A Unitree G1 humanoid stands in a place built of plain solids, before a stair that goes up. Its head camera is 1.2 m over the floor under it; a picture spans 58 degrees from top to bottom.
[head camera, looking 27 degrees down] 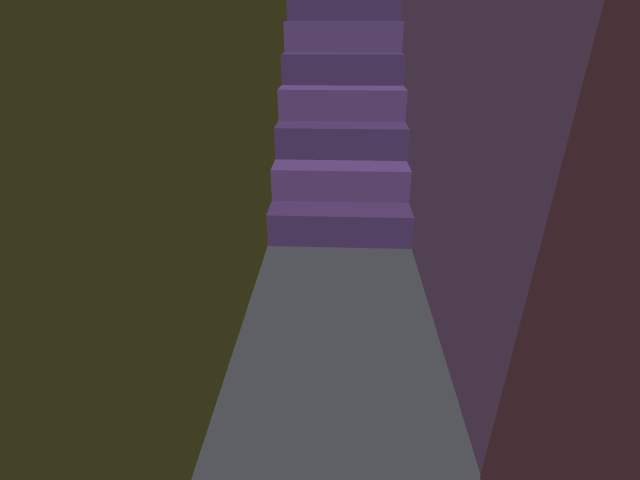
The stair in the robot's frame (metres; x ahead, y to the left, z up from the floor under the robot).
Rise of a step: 0.20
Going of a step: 0.23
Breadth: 0.85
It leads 3 degrees to the right of straight ahead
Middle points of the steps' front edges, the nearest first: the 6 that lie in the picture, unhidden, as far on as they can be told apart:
2.26 -0.11 0.20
2.48 -0.12 0.40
2.71 -0.13 0.59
2.93 -0.14 0.79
3.16 -0.15 0.99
3.38 -0.16 1.19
